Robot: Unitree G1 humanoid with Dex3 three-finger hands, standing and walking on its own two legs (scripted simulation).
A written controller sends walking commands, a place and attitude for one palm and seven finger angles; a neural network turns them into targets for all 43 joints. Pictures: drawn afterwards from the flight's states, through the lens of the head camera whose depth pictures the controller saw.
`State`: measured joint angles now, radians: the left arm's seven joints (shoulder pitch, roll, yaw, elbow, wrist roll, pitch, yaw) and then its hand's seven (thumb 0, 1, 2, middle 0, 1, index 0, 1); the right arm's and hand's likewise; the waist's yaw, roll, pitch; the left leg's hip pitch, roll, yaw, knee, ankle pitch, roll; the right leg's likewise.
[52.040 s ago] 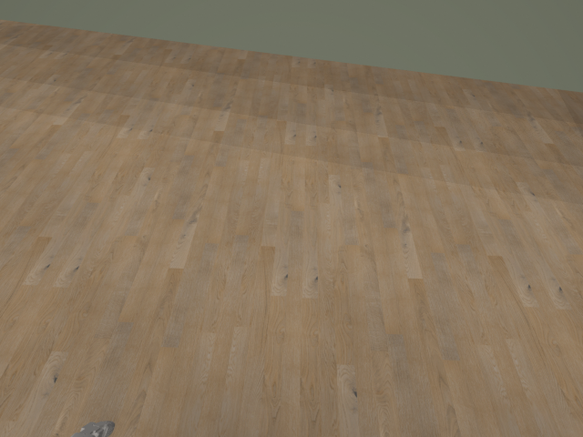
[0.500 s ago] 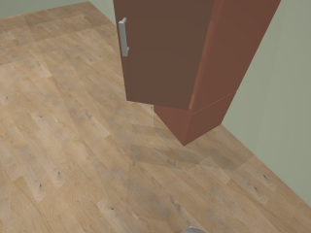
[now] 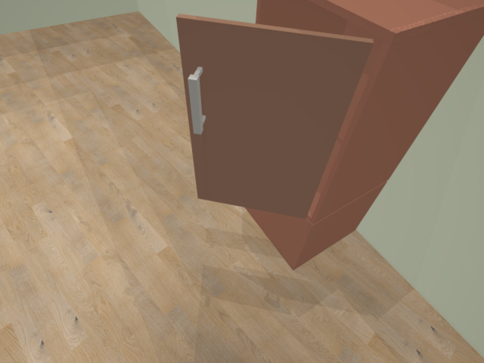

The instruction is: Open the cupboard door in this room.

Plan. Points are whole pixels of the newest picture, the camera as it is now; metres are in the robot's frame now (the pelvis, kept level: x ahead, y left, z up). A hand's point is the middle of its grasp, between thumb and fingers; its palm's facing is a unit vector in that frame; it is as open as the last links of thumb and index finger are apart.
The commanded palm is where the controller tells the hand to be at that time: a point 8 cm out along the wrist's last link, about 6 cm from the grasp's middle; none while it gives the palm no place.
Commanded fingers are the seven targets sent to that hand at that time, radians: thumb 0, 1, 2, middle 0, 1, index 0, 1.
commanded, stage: come to a stop and stand still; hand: left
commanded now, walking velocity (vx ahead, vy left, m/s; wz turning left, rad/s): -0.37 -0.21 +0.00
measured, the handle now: (198, 101) +0.63 +0.16 +0.07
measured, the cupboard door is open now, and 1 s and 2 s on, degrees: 46 46 46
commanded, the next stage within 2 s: look again from close up in 1.18 s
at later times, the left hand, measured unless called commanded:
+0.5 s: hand out of the picture +0.12 +0.19 -0.17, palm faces -0.01 -0.96 -0.26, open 7.4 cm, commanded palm none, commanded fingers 0.00 0.90 0.90 -0.20 -0.30 -0.20 -0.30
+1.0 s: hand out of the picture +0.05 +0.19 -0.17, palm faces -0.06 -0.97 -0.24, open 7.4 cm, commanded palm none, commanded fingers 0.00 0.90 0.90 -0.20 -0.30 -0.20 -0.30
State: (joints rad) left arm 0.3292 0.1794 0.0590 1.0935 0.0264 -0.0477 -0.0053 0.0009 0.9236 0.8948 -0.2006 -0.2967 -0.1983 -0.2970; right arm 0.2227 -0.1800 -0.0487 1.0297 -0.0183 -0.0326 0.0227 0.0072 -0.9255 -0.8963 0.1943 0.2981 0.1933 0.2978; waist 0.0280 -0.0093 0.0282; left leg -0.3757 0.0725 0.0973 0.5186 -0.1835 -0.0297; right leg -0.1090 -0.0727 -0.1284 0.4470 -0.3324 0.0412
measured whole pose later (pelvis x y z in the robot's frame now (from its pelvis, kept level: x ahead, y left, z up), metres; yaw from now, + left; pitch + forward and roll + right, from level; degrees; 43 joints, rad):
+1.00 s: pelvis +0.04 +0.00 +0.00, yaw -3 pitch +0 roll +0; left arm 0.29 0.19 -0.01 1.08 0.02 0.00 0.03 0.01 0.90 0.89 -0.20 -0.30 -0.20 -0.30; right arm 0.28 -0.19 -0.01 0.97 -0.01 -0.01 -0.02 0.01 -0.95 -0.90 0.20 0.30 0.20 0.30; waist 0.00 0.03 0.03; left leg -0.23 -0.02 0.08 0.55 -0.32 0.06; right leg -0.24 -0.07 0.01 0.54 -0.29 0.04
